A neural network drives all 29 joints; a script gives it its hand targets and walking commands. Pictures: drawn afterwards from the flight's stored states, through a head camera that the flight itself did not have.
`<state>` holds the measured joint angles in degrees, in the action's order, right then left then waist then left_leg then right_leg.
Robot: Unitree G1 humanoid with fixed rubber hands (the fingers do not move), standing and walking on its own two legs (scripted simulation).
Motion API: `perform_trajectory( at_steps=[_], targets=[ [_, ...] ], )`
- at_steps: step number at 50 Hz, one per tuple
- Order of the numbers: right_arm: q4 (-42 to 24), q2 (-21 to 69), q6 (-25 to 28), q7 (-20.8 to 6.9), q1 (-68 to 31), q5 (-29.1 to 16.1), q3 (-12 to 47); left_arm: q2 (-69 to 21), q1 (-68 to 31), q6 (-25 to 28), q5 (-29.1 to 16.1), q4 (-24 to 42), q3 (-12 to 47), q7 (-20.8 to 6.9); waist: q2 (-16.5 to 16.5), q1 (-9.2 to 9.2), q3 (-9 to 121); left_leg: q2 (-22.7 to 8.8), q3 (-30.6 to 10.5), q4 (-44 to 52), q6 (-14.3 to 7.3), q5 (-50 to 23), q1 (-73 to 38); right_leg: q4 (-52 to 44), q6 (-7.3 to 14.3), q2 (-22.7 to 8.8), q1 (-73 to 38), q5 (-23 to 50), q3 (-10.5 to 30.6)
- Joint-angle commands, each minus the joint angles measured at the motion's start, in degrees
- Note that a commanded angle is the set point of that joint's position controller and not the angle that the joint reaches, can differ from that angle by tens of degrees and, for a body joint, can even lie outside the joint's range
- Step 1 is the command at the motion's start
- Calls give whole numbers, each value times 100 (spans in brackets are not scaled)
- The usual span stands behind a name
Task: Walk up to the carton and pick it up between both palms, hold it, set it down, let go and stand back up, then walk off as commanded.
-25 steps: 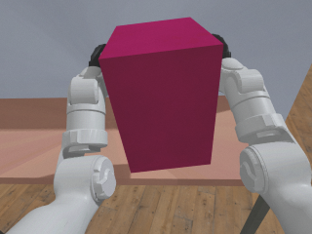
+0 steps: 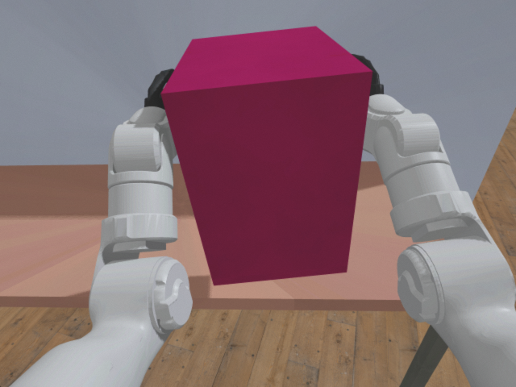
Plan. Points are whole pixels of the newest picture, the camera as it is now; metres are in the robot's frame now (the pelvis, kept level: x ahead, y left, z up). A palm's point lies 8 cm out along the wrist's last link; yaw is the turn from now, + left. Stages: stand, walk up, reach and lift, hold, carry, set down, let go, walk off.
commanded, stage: hold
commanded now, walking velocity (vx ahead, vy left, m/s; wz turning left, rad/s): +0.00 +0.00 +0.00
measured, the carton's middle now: (266, 151) +0.39 -0.01 +0.25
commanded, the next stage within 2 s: none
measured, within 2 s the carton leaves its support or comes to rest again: neither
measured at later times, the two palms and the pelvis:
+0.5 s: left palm (161, 124) +0.38 +0.13 +0.31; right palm (369, 110) +0.38 -0.15 +0.32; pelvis +0.00 +0.00 +0.00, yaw +0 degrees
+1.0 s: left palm (161, 124) +0.38 +0.13 +0.31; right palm (370, 109) +0.38 -0.15 +0.32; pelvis +0.00 +0.00 +0.00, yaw +0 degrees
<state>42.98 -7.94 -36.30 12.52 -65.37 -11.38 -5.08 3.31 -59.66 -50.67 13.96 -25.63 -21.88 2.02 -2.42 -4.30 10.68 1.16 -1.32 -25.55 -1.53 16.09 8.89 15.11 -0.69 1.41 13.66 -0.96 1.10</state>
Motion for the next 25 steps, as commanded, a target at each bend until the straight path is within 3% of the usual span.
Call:
perform_trajectory(
  at_steps=[1,2,3,5,8,9,11,13,15,17,20,22,25],
  targets=[
    [-1297,3760,127,-673,-4896,-1553,1453,-3703,-4761,360,-819,150,2044,-888,-353,-84,1918,-246,-451,952,584,-739,1278,381,148,291,-3628,584,98],
    [-1289,3717,140,-645,-4823,-1583,1432,-3765,-4717,354,-860,263,2174,-900,-496,-156,2020,-278,-454,942,620,-921,1329,427,126,288,-3780,767,83],
    [-1196,3691,124,-680,-5089,-1497,1362,-3659,-4791,353,-803,-181,1926,-910,-388,-35,1790,-236,-428,1040,539,-462,1492,384,119,279,-3661,414,87],
    [-1214,3854,139,-700,-4758,-1530,1519,-3674,-4831,410,-760,226,1982,-896,-374,-32,1957,-290,-462,1071,513,-555,1525,468,94,305,-3958,698,63],
    [-1244,3830,188,-722,-5020,-1490,1469,-3733,-4870,437,-763,58,1981,-865,-349,10,1924,-262,-429,1090,506,-439,1510,468,92,301,-3779,580,19],
    [-1158,3817,179,-723,-5108,-1354,1386,-3611,-4891,434,-734,-244,1826,-897,-257,3,1692,-276,-449,1171,447,-49,1765,395,95,268,-3780,330,56],
    [-829,3752,182,-746,-4893,-1309,1189,-3727,-4908,441,-652,-295,1818,-903,-515,-76,1372,-330,-489,1356,441,282,2067,461,71,299,-3822,293,27],
    [-908,3769,227,-781,-5005,-1309,1203,-3782,-5062,485,-729,-224,1950,-877,-516,-80,1544,-397,-565,1386,461,308,2111,533,64,301,-3916,382,21],
    [-1176,3933,290,-789,-5152,-1374,1376,-3712,-5137,572,-803,-117,1860,-847,-249,23,1931,-312,-497,1248,412,-20,1917,518,15,297,-3962,491,16],
    [-1150,4041,277,-784,-5129,-1429,1400,-3660,-5078,606,-780,-223,1732,-802,-192,114,1764,-267,-475,1231,316,132,1927,519,35,262,-3796,348,32],
    [-1030,3961,266,-751,-4874,-1345,1412,-3553,-4909,562,-696,-164,1677,-833,-215,79,1792,-239,-429,1189,379,-273,1706,436,37,254,-3871,556,7],
    [-1002,3856,292,-754,-5007,-1354,1331,-3573,-4987,574,-691,-273,1718,-843,-254,21,1711,-315,-493,1184,403,-154,1883,447,43,271,-3875,480,50],
    [-1200,4027,297,-705,-4992,-1425,1453,-3703,-5034,586,-833,1,2004,-793,-269,-56,2050,-166,-365,993,542,-737,1355,393,84,246,-3686,621,52]
  ],
)
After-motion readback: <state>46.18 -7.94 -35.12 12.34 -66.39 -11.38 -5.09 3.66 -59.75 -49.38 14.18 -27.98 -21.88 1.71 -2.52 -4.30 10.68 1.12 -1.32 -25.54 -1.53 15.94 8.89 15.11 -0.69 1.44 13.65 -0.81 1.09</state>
